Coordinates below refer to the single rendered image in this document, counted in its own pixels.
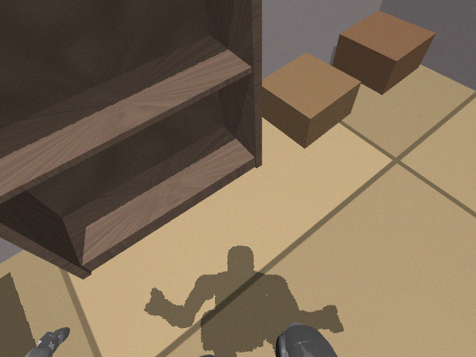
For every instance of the bookshelf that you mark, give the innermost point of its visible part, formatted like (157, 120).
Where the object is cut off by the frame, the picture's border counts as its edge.
(117, 116)

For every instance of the left robot hand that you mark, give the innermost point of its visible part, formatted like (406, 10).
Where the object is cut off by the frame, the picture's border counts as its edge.
(49, 343)

